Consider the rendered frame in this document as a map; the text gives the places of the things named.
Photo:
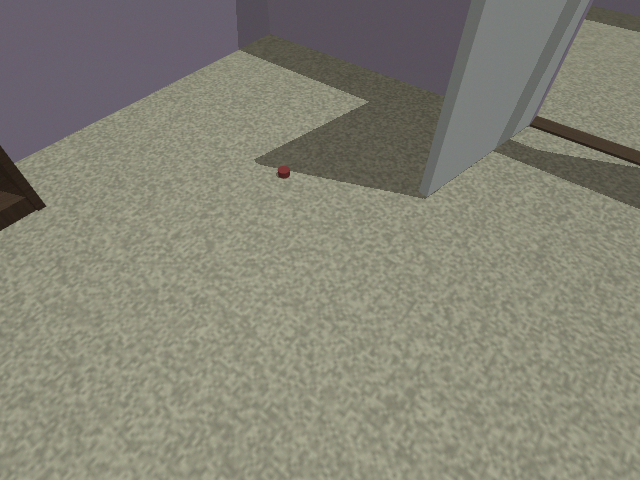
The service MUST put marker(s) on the bookshelf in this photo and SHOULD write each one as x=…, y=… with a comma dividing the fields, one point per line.
x=17, y=198

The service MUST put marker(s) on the tin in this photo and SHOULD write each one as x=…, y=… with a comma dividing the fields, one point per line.
x=283, y=172

